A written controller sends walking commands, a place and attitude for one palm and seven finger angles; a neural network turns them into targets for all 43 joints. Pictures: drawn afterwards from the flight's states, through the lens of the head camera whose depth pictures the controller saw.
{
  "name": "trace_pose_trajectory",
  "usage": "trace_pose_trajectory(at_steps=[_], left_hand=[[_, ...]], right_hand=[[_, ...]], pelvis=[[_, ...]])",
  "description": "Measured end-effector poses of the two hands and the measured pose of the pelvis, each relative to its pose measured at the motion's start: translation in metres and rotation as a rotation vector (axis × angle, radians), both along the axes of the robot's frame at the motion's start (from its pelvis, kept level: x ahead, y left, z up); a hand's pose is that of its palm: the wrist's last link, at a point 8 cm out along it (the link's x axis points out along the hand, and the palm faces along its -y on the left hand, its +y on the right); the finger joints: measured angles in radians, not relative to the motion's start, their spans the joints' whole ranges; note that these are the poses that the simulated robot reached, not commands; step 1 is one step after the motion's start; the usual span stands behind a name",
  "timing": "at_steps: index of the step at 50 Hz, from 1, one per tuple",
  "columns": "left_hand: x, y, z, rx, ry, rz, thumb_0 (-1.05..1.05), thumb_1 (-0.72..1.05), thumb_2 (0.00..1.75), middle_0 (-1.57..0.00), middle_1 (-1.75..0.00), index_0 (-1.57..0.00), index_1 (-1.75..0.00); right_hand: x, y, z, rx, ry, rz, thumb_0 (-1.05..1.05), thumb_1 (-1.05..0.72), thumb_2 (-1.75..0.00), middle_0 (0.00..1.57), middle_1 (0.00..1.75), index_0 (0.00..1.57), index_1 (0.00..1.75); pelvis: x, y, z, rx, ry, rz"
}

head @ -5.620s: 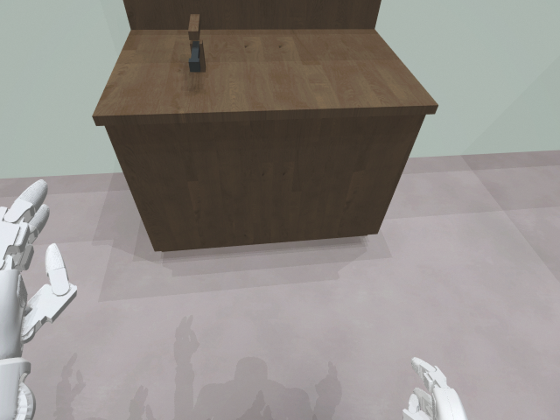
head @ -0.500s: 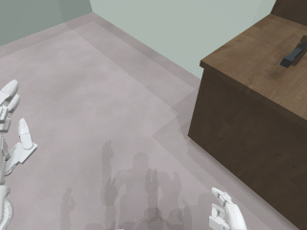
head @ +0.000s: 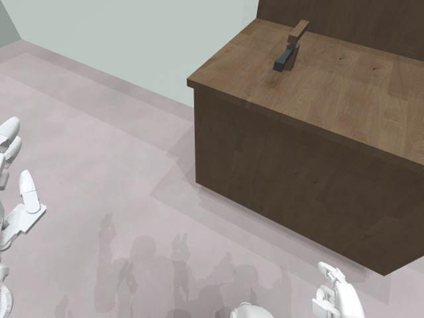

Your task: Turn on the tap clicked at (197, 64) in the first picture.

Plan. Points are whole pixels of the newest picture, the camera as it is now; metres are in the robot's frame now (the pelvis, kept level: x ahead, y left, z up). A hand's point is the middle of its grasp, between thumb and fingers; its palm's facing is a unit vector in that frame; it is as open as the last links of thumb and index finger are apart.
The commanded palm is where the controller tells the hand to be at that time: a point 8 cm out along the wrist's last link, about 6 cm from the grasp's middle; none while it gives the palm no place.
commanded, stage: turn to face it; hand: left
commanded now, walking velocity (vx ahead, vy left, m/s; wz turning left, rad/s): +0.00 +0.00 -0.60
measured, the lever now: (279, 65) +0.82 -0.13 +0.06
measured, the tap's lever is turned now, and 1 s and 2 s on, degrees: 0 0 0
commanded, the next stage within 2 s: take the last steps up to it in 1.20 s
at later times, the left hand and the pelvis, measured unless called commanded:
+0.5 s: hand (168, 214) +0.21 +0.09 +0.18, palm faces +0.08 -0.86 -0.51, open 7.4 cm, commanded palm +0.17 +0.15 +0.19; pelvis -0.07 -0.07 +0.01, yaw -19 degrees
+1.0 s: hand (274, 253) +0.18 -0.05 +0.17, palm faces -0.20 -0.84 -0.50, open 7.4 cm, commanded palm +0.15 +0.04 +0.19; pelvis -0.14 -0.09 +0.00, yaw -36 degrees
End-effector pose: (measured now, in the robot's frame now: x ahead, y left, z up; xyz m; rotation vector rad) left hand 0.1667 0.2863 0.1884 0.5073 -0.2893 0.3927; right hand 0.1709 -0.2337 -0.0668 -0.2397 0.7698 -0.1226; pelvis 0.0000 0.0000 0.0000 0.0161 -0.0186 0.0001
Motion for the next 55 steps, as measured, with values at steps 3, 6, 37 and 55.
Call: trace_pose_trajectory(at_steps=[3,6,37,55], left_hand=[[0.005,-0.019,0.007,-0.008,-0.016,-0.044,0.01,0.89,0.89,-0.21,-0.3,-0.21,-0.3],[0.013,-0.042,0.012,0.019,-0.008,-0.099,0.01,0.89,0.89,-0.21,-0.3,-0.21,-0.3],[0.021,-0.177,0.007,0.025,0.0,-0.498,0.01,0.89,0.89,-0.21,-0.3,-0.21,-0.3],[-0.003,-0.291,0.01,0.14,0.06,-0.783,0.01,0.88,0.89,-0.21,-0.3,-0.21,-0.3]], right_hand=[[-0.013,0.009,-0.003,0.073,-0.022,-0.004,0.01,-0.91,-0.9,0.2,0.3,0.2,0.3],[-0.028,0.01,-0.011,0.14,-0.027,-0.017,0.01,-0.91,-0.9,0.2,0.3,0.2,0.3],[-0.209,-0.109,0.001,0.037,-0.025,-0.449,0.01,-0.91,-0.9,0.19,0.3,0.2,0.3],[-0.354,-0.14,-0.03,0.081,0.118,-0.716,0.01,-0.91,-0.9,0.2,0.3,0.2,0.3]], pelvis=[[-0.007,-0.006,0.003,-0.024,-0.004,-0.045],[-0.014,-0.018,0.003,-0.036,0.004,-0.091],[-0.093,-0.066,0.004,0.002,0.02,-0.469],[-0.148,-0.095,0.002,0.021,0.039,-0.669]])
